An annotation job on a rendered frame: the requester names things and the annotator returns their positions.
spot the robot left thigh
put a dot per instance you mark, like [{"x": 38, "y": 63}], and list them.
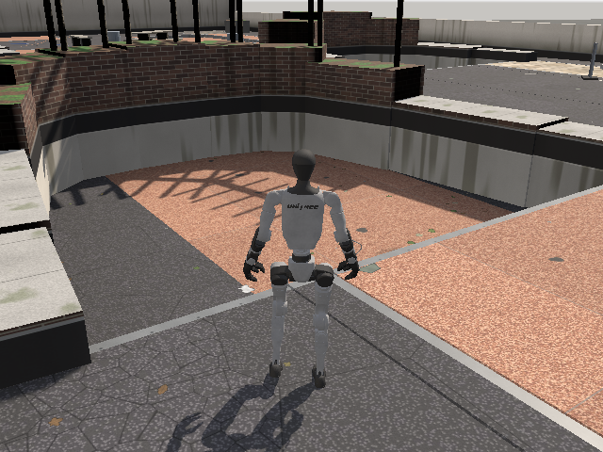
[{"x": 279, "y": 275}]

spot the robot right upper arm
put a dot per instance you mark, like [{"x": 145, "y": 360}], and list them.
[{"x": 337, "y": 215}]

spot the right robot forearm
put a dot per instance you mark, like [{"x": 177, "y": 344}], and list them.
[{"x": 348, "y": 250}]

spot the robot head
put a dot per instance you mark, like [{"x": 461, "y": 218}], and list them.
[{"x": 303, "y": 162}]

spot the robot left upper arm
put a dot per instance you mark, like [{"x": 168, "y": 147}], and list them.
[{"x": 267, "y": 215}]

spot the right robot hand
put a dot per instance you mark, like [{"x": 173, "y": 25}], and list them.
[{"x": 346, "y": 266}]

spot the left robot hand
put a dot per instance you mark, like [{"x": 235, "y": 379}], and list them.
[{"x": 248, "y": 268}]

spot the left robot forearm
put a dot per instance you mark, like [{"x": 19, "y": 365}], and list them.
[{"x": 255, "y": 249}]

